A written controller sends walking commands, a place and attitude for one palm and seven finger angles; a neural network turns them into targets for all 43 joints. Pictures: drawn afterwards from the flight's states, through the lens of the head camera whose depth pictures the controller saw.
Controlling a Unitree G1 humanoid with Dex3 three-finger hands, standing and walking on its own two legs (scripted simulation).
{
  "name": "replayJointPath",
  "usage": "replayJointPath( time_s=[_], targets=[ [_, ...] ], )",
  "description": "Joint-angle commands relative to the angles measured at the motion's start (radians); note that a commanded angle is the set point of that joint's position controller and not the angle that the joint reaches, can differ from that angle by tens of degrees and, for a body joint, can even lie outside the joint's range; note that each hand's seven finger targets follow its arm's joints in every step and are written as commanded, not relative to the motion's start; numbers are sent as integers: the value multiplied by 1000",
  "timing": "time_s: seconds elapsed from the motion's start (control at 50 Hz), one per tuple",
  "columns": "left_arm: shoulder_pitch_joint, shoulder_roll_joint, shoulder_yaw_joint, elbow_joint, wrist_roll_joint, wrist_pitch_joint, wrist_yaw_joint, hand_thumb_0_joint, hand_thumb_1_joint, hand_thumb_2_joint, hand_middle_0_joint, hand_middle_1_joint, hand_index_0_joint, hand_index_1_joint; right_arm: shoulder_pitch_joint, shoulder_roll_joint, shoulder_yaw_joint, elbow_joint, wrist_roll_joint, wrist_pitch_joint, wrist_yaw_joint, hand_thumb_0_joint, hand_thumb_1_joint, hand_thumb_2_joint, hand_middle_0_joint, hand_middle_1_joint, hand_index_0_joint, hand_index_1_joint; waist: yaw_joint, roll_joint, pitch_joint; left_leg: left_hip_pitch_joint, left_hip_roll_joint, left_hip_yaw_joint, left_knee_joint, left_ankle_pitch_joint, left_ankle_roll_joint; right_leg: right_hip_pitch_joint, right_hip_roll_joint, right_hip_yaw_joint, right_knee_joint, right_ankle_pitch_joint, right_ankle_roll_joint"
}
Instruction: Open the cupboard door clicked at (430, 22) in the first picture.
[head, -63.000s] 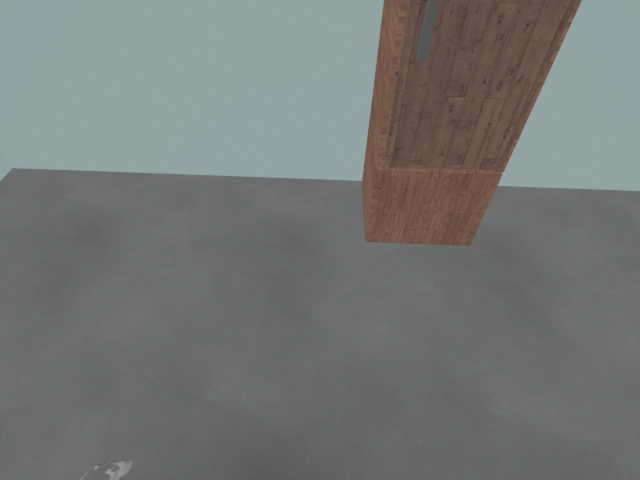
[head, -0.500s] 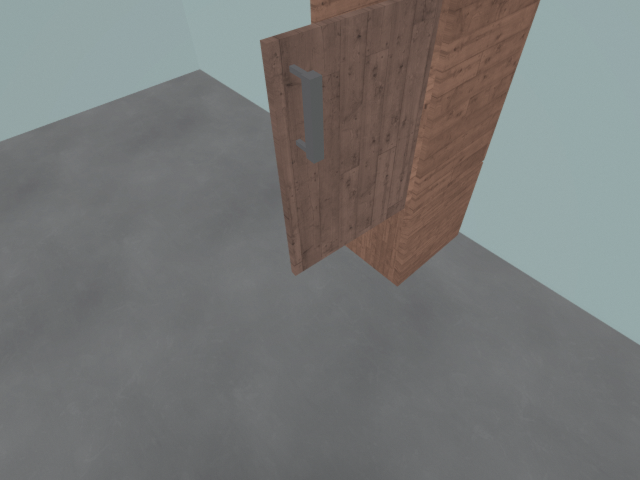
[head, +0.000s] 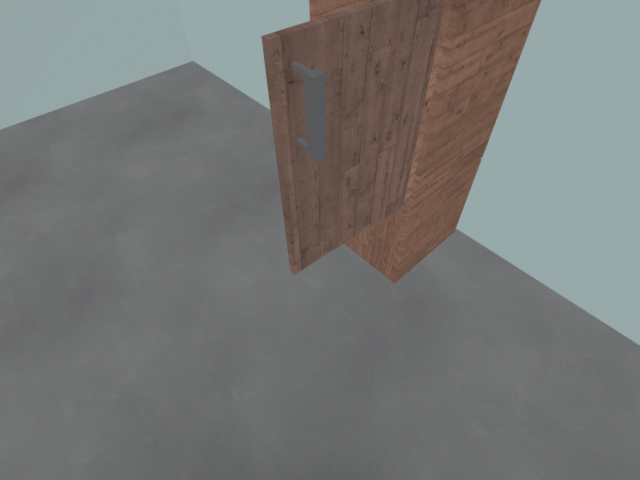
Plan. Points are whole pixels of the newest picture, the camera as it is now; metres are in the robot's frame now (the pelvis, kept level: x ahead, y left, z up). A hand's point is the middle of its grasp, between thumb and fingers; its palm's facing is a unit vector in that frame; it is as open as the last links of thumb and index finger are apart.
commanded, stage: look to check the result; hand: left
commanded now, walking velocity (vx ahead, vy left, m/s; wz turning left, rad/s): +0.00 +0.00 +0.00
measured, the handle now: (307, 113) +0.66 +0.05 +0.12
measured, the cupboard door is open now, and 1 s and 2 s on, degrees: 86 86 86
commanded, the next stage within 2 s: stand and wait in 0.42 s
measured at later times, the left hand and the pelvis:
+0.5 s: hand out of the picture +0.10 +0.23 -0.15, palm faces +0.00 -0.94 -0.33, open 7.4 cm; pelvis +0.02 -0.01 +0.00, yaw +0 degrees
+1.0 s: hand out of the picture +0.12 +0.23 -0.15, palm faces -0.02 -0.94 -0.33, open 7.4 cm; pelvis +0.04 -0.01 +0.00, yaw +0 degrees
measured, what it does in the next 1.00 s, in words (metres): stands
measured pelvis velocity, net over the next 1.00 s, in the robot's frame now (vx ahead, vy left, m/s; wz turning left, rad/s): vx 0.04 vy -0.01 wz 0.00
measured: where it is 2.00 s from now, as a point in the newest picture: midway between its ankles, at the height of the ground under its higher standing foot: outside the picture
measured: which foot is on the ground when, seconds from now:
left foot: down 0.00-1.00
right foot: down 0.00-1.00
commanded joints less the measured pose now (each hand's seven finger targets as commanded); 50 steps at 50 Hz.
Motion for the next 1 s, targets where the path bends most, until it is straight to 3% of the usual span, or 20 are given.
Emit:
replayJointPath(
  time_s=[0.0, 0.28, 0.54, 0.62, 0.76, 0.8, 0.98],
  targets=[
    [-2, 177, 25, -50, 4, -23, 10, 0, 900, 900, -200, -300, -200, -300, 3, -160, -28, -37, -4, -13, -4, 0, -900, -900, 200, 300, 200, 300, 4, -7, -23, -40, 128, -107, -84, 44, 18, 34, -136, 132, -78, 3, -19],
    [-62, 251, 28, -66, 5, -32, 5, 0, 900, 900, -200, -300, -200, -300, -90, -245, -32, -55, -1, -17, 4, 0, -900, -900, 200, 300, 200, 300, 4, -29, -74, 18, 136, -105, -89, 108, 14, 69, -145, 137, -86, 101, -16],
    [-101, 293, 24, -73, 2, -36, 4, 0, 900, 900, -200, -300, -200, -300, -127, -283, -29, -59, -1, -17, 8, 0, -900, -900, 200, 300, 200, 300, 3, -17, -103, 47, 140, -105, -99, 161, 6, 117, -158, 141, -90, 195, -11],
    [-106, 300, 25, -77, 2, -38, 6, 0, 900, 900, -200, -300, -200, -300, -126, -287, -29, -61, 0, -17, 6, 0, -900, -900, 200, 300, 200, 300, 2, -40, -122, 62, 142, -103, -93, 204, 4, 140, -161, 136, -80, 273, -9],
    [-111, 302, 23, -80, 0, -37, 6, 0, 900, 900, -200, -300, -200, -300, -130, -293, -29, -63, 0, -17, 4, 0, -900, -900, 200, 300, 200, 300, 2, -20, -111, 67, 146, -98, -98, 220, 0, 142, -158, 136, -79, 291, -12],
    [-116, 299, 23, -81, 2, -35, 6, 0, 900, 900, -200, -300, -200, -300, -131, -292, -29, -62, 0, -16, 5, 0, -900, -900, 200, 300, 200, 300, 2, -20, -87, 58, 146, -96, -106, 191, 1, 126, -157, 135, -89, 246, -10],
    [-109, 303, 23, -82, 2, -37, 5, 0, 900, 900, -200, -300, -200, -300, -128, -293, -28, -64, 2, -17, 4, 0, -900, -900, 200, 300, 200, 300, 3, -33, -114, 77, 147, -93, -104, 190, 2, 138, -153, 140, -94, 249, -10]
  ],
)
